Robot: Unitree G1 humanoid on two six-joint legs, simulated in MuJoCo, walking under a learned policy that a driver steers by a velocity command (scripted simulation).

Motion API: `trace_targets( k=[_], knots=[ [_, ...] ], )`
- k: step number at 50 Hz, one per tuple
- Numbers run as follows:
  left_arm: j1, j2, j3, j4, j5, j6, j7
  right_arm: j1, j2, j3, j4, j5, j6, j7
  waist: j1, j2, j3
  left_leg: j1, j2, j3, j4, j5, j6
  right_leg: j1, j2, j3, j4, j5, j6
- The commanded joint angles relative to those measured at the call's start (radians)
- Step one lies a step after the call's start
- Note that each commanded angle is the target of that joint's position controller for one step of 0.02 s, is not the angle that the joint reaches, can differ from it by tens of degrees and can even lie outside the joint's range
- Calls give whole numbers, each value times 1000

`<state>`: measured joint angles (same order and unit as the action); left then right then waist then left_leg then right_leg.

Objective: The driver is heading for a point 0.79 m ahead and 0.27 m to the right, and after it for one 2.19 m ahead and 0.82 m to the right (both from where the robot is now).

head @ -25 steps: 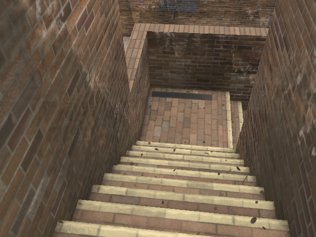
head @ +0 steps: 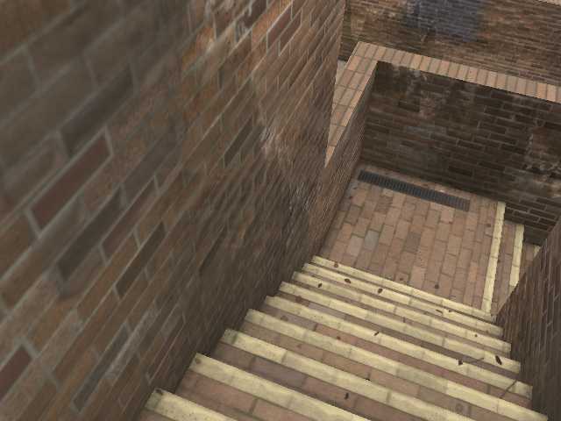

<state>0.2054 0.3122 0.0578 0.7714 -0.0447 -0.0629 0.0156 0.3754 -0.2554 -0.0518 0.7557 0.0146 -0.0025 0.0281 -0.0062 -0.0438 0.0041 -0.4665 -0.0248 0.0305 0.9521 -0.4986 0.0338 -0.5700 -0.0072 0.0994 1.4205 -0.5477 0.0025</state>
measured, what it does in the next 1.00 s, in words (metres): goes down, turning right: right foot 0.20 m lower, then left foot 0.20 m lower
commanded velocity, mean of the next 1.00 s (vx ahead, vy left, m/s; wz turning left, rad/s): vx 0.50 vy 0.00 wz -0.43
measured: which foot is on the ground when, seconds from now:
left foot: down 0.00-0.34, up 0.36-0.82, down 0.84-1.00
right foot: up 0.00-0.32, down 0.34-0.84, up 0.86-1.00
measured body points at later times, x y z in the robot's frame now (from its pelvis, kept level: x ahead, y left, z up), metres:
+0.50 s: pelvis +0.19 -0.04 -0.18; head +0.19 -0.05 +0.27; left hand +0.23 +0.20 -0.32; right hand +0.22 -0.31 -0.30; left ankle +0.29 +0.11 -0.71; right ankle +0.15 -0.09 -0.89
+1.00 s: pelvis +0.42 -0.04 -0.39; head +0.40 -0.02 +0.06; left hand +0.61 +0.13 -0.52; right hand +0.24 -0.21 -0.53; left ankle +0.45 +0.07 -1.09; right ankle +0.35 -0.18 -0.86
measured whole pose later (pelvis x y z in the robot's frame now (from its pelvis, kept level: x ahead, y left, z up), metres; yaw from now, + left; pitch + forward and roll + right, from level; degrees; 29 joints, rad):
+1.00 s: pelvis +0.42 -0.04 -0.39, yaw -32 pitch -1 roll +1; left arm 0.34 0.18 0.03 0.78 -0.09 0.05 0.04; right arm 0.56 -0.20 -0.04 0.92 -0.03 -0.03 0.04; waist -0.02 -0.01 -0.05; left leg -0.29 -0.05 0.00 0.79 -0.49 0.05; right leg -0.90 0.12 0.18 1.96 -0.49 -0.03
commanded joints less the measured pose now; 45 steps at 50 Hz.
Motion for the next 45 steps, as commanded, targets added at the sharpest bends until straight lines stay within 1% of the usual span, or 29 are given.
trace_targets(
  k=[1,2,3,6,11,14,16,17,18,19,20,21,22,24,25,26,27,28,29,32,36,38,39,40,41,42,43,44,45],
  knots=[
    [57,84,18,-52,15,37,15,-60,-149,-14,-83,-65,-52,-8,39,32,-13,-46,395,-542,-375,343,280,-167,-16,94,-41,224,-27],
    [93,116,37,-47,33,52,7,-69,-132,-3,-95,-66,-66,-12,63,7,-22,-109,302,-398,-292,281,231,-111,15,81,-151,452,-39],
    [63,115,39,-57,38,54,-11,-91,-92,14,-103,-50,-85,-33,48,81,-36,-97,264,-314,-247,184,178,-108,4,115,-243,610,-50],
    [-39,38,12,-138,70,53,-55,5,-120,19,-56,-28,-97,-92,26,153,-33,-149,172,-137,-192,41,127,10,64,21,-545,1012,-37],
    [-30,15,15,-124,28,88,-79,97,-136,9,-19,-22,-53,-95,-45,154,-1,-62,220,-129,33,93,124,97,82,-83,-711,890,-18],
    [57,31,35,-72,7,75,-74,81,-68,18,-2,-6,-32,-83,-60,101,96,104,256,-147,235,335,89,42,-10,-67,-1023,738,-57],
    [323,37,65,17,36,71,-76,67,-88,2,63,0,-41,-85,84,110,-53,-22,217,-92,601,669,100,529,-4,-89,-1146,840,-143],
    [590,62,68,105,42,73,-72,-69,-101,-16,55,5,-66,-73,269,-38,-91,-386,75,22,1203,265,64,846,-56,-32,-1003,1044,-231],
    [490,78,27,64,63,65,-86,7,-16,7,-22,6,-79,-62,101,-186,-38,-689,9,-5,1434,-248,42,833,-151,141,-775,1271,-267],
    [348,85,25,9,53,69,-87,107,-61,4,-30,20,-84,-57,-11,-153,-84,-659,50,-88,1316,-132,18,716,-204,269,-781,1299,-314],
    [337,130,43,18,27,76,-91,68,-103,-4,-73,34,-84,-65,-9,-91,-120,-711,65,-103,1251,-136,-17,647,-274,401,-864,861,-399],
    [288,132,34,44,23,73,-78,-52,-59,11,-110,59,-85,-76,-18,-22,-36,-839,109,-187,1101,-16,-27,525,-343,574,-946,354,-402],
    [176,28,-9,-6,27,59,-74,-131,-128,-11,-123,57,-64,-97,-48,132,52,-854,126,-180,891,197,-30,398,-260,535,-965,153,-301],
    [74,48,-12,-56,40,25,-19,-126,-137,-15,-147,-33,-31,-118,-104,58,102,-667,117,-158,528,403,-101,151,-163,440,-930,531,-229],
    [115,11,-15,-35,45,32,5,-133,-60,1,-147,-68,-25,-117,-87,29,64,-568,119,-138,402,496,-123,135,-97,384,-871,651,-225],
    [158,29,-8,-20,60,32,27,-57,-39,1,-110,-63,-30,-106,-97,-5,-13,-459,111,-137,410,628,-122,130,-64,368,-830,731,-222],
    [193,47,3,-2,47,34,39,-21,-34,4,-93,-51,-40,-90,-95,-14,-59,-420,109,-142,375,691,-113,185,-60,366,-807,778,-232],
    [300,16,-1,38,29,28,49,-58,-86,-16,-97,-21,-53,-71,-55,-22,-50,-510,107,-196,217,806,-91,305,-44,361,-758,644,-218],
    [363,7,-2,57,18,28,54,-135,-94,-19,-112,-20,-61,-56,-17,-30,-29,-566,97,-220,123,824,-64,379,-49,407,-721,579,-207],
    [309,-39,-19,40,10,41,83,-242,-28,-4,-143,-60,-75,-23,-5,23,30,-135,6,-147,-224,1179,-64,45,72,279,-661,309,-191],
    [269,-44,-14,23,12,48,59,-150,-34,-15,-152,-54,-66,-14,-16,-90,45,-79,-2,-195,-209,997,-48,89,85,394,-470,347,-249],
    [314,-38,-1,20,3,60,53,-145,-78,-26,-138,-38,-88,11,30,-62,59,-220,24,-242,-283,928,-42,308,79,471,-327,351,-264],
    [316,-68,-18,-25,-15,72,70,-231,-58,-11,-176,-24,-95,-3,96,-7,135,-297,69,-253,-718,786,-38,442,112,420,-347,362,-240],
    [250,-32,-9,20,15,86,78,-110,-61,-39,-130,-12,-95,13,17,-114,65,66,67,-208,-528,872,-20,219,111,501,-253,496,-257],
    [128,-47,-11,27,18,81,57,201,-108,-65,-3,-16,-103,31,-125,-137,-41,425,104,-241,-297,1015,26,-15,130,541,-70,503,-254],
    [113,-101,-28,0,-16,71,35,427,-97,-67,45,-21,-103,14,-240,17,-20,610,156,-234,-628,1034,26,-99,246,325,287,413,-157],
    [290,-185,-29,50,-17,55,6,491,-72,-44,85,-28,-94,28,-147,320,-97,941,310,-329,-253,1446,143,-478,384,258,788,-383,-94],
    [411,-122,-26,38,-34,42,-4,440,-80,-33,85,8,-74,30,-86,459,-104,958,352,-388,-178,1576,167,-612,305,254,841,-375,-61],
    [358,-48,-8,26,-37,54,-5,389,-20,-7,72,10,-67,41,-70,337,-94,862,346,-353,-229,1361,173,-635,224,200,728,-286,-47]
  ],
)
